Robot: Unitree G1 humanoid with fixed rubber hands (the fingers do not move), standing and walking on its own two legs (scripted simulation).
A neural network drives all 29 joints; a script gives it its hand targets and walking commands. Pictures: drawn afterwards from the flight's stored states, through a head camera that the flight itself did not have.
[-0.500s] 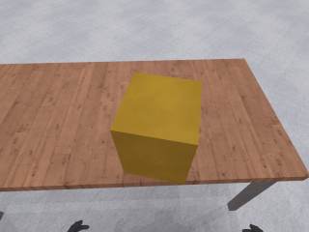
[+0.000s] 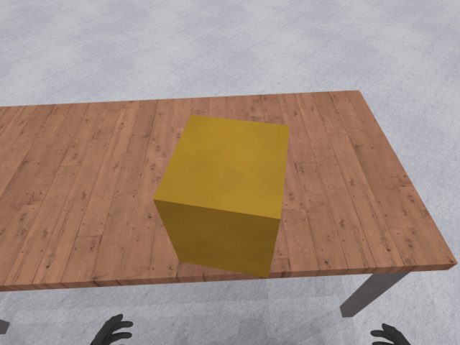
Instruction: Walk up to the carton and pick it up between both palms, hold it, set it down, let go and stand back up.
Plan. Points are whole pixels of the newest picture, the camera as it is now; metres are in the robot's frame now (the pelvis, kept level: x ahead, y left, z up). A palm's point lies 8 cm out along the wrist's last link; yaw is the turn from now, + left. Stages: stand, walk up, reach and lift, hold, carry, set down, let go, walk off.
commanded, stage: walk up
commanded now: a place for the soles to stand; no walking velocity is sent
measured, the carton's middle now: (230, 198) +0.40 +0.03 -0.02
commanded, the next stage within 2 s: reach and lift in 1.78 s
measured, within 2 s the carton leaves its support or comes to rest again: neither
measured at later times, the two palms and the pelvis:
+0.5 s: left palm out of the picture +0.07 +0.26 -0.11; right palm out of the picture +0.05 -0.27 -0.10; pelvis -0.03 +0.00 +0.00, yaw +1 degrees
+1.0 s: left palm out of the picture +0.06 +0.27 -0.10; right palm out of the picture +0.08 -0.25 -0.10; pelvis -0.01 +0.01 +0.00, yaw +4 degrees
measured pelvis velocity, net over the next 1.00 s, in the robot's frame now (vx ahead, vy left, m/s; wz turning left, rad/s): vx -0.01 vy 0.01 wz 0.07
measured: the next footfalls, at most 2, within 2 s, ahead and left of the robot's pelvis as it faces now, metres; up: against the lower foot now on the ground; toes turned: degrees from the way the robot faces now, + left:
none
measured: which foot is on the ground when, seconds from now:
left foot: down 0.00-1.00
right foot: down 0.00-1.00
